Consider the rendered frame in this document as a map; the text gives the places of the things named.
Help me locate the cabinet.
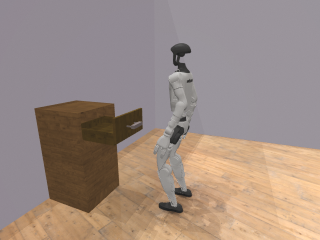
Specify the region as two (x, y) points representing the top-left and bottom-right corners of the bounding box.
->
(34, 100), (120, 213)

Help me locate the handle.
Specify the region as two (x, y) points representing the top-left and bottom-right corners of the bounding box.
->
(126, 121), (142, 129)

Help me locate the robot right forearm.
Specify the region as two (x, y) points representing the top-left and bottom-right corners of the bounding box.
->
(185, 102), (197, 123)

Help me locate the robot left forearm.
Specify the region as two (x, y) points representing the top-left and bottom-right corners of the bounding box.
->
(163, 101), (185, 138)

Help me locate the left robot upper arm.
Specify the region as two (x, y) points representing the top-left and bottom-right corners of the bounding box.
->
(168, 72), (188, 110)

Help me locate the left robot hand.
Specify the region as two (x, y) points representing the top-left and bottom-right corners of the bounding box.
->
(153, 134), (170, 159)

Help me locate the robot left thigh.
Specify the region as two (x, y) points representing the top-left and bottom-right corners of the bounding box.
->
(156, 127), (181, 175)

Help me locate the drawer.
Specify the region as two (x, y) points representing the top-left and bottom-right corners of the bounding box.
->
(81, 108), (143, 146)

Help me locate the robot left foot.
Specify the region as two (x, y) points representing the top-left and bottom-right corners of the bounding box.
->
(158, 202), (183, 213)

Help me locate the right robot upper arm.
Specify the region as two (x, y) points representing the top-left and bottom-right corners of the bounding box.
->
(191, 73), (198, 104)

